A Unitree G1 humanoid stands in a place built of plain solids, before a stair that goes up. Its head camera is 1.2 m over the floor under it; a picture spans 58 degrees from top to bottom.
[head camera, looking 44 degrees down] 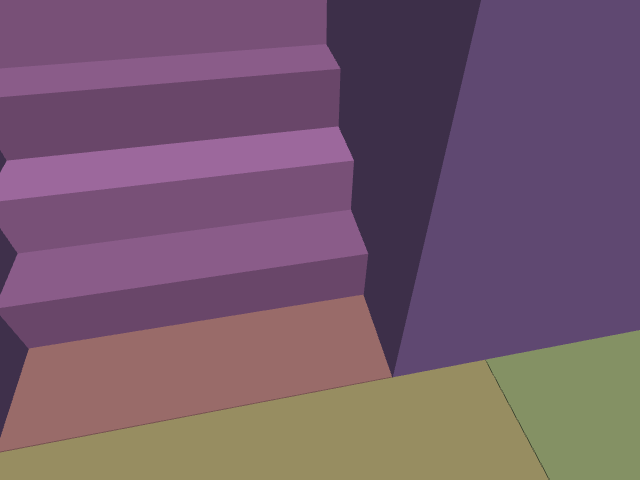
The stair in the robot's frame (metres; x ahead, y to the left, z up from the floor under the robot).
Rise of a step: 0.21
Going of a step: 0.22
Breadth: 1.10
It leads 11 degrees to the left of straight ahead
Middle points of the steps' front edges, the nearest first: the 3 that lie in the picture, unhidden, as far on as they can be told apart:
0.85 0.38 0.21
1.07 0.43 0.42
1.29 0.47 0.62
